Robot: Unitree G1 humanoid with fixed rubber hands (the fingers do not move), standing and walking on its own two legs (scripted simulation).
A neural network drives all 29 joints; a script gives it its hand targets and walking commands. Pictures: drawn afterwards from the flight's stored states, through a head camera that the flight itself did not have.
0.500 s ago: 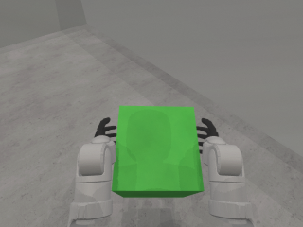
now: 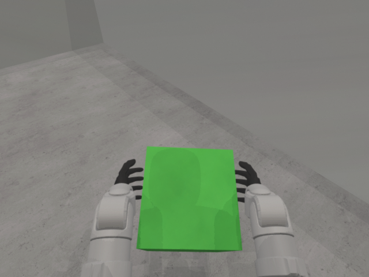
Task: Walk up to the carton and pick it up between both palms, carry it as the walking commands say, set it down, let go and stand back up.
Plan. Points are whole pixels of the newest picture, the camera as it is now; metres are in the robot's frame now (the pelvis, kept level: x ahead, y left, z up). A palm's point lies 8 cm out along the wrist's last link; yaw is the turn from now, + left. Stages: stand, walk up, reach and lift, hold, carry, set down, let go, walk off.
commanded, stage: carry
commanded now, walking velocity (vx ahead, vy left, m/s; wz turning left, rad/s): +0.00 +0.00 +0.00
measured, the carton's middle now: (186, 205) +0.31 +0.01 -0.05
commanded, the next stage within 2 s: hold in 0.52 s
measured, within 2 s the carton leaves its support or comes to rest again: neither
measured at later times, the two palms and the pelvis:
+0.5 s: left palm (124, 198) +0.28 +0.14 +0.04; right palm (253, 203) +0.27 -0.14 +0.03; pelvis -0.01 +0.00 +0.00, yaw +0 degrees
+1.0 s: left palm (101, 189) +0.29 +0.19 +0.07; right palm (233, 192) +0.28 -0.09 +0.06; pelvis -0.02 +0.04 +0.01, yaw -12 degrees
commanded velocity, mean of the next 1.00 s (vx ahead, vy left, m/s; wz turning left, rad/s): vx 0.00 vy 0.00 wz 0.00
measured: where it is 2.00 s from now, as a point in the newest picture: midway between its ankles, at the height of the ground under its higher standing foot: outside the picture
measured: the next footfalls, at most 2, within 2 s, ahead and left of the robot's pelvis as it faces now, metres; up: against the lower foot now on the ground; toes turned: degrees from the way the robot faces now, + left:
none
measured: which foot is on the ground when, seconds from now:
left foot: down 0.00-1.00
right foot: down 0.00-1.00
